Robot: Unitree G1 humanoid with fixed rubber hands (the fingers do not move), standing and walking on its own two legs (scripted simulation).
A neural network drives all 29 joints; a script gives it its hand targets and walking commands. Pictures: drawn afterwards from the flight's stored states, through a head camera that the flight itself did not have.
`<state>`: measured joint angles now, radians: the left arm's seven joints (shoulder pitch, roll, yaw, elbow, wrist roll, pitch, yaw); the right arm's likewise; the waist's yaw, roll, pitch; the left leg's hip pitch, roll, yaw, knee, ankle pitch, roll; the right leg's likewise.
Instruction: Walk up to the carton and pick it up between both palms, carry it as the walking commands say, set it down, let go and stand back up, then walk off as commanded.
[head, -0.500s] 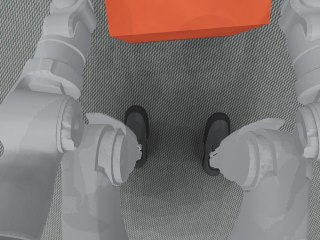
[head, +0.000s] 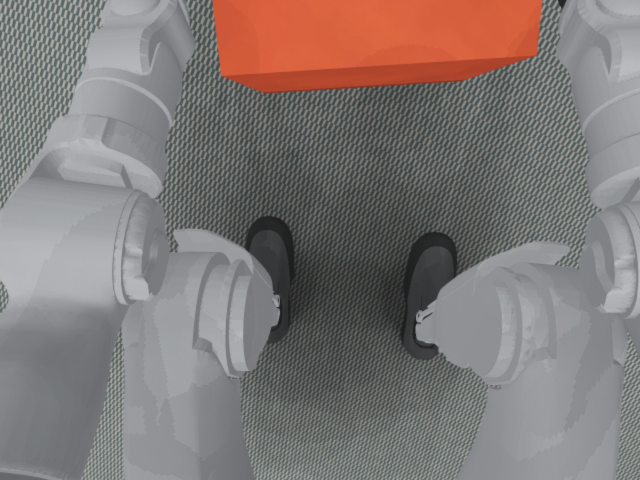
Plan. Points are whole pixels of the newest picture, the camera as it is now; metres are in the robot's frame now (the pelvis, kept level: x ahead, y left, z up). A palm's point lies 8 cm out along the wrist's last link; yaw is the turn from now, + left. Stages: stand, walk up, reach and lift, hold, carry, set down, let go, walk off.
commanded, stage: reach and lift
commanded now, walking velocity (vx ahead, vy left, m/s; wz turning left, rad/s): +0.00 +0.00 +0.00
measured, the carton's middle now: out of the picture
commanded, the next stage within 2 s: none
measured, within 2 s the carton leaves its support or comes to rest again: leaves its support in 0.42 s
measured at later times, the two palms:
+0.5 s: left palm out of the picture +0.54 +0.19 -0.16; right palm out of the picture +0.55 -0.16 -0.16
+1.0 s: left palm out of the picture +0.53 +0.18 -0.11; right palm out of the picture +0.55 -0.16 -0.12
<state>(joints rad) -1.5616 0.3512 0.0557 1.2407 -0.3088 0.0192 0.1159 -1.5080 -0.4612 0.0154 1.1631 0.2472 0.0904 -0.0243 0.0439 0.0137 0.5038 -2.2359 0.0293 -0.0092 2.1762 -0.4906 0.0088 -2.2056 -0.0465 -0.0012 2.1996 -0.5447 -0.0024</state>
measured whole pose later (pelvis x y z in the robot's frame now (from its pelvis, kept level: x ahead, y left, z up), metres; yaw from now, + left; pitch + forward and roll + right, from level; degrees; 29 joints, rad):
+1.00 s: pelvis -0.02 +0.00 +0.00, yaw +0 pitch +23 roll +1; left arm -1.48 0.31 0.06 1.04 -0.30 0.23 0.35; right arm -1.52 -0.43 0.11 1.08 0.27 0.29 -0.17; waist 0.04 -0.01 0.53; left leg -2.11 0.00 -0.02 2.17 -0.47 -0.02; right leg -2.10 -0.03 0.01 2.21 -0.52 -0.01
